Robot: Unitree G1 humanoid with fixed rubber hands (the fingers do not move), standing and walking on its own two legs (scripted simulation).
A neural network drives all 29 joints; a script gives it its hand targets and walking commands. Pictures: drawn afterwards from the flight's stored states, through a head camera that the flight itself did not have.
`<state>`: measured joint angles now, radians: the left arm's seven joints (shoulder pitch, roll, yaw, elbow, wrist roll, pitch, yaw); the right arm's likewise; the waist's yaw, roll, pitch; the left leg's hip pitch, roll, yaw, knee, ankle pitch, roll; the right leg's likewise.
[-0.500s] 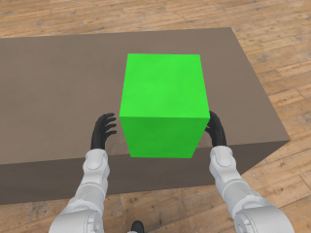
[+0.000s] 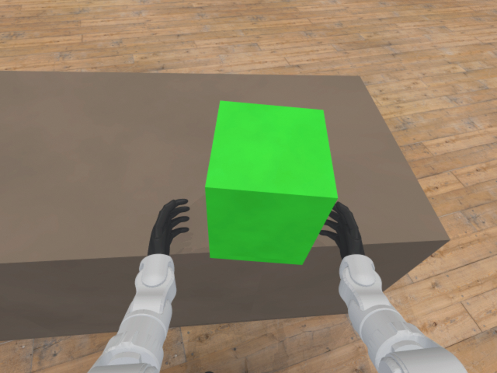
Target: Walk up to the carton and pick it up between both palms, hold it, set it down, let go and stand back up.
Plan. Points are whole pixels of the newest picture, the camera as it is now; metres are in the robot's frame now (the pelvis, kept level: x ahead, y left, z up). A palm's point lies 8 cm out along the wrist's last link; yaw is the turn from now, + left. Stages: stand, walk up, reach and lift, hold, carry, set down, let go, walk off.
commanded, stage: set down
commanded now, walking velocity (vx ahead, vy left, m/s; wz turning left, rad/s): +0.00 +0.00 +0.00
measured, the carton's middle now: (263, 187) +0.45 -0.02 -0.01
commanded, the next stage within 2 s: none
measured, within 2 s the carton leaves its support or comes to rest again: neither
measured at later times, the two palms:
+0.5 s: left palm (145, 296) +0.24 +0.19 -0.03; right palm (370, 292) +0.24 -0.18 -0.02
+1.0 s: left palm (141, 302) +0.23 +0.19 -0.04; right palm (368, 315) +0.20 -0.17 -0.02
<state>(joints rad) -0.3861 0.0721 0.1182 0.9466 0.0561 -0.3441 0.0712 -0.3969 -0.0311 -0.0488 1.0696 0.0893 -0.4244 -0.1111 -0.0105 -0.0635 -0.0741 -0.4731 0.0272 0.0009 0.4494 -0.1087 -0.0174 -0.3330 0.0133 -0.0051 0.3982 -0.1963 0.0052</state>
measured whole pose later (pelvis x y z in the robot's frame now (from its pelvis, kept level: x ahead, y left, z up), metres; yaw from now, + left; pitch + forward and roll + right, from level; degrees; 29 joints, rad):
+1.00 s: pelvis +0.01 +0.01 +0.00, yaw -1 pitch -6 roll -2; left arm 0.10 0.10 0.01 0.43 -0.01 -0.08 0.10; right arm 0.12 -0.03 0.02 0.63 0.10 -0.30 -0.01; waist 0.01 -0.10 0.05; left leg -0.19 0.01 0.03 0.45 -0.17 -0.01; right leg -0.06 0.00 0.02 0.40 -0.25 -0.04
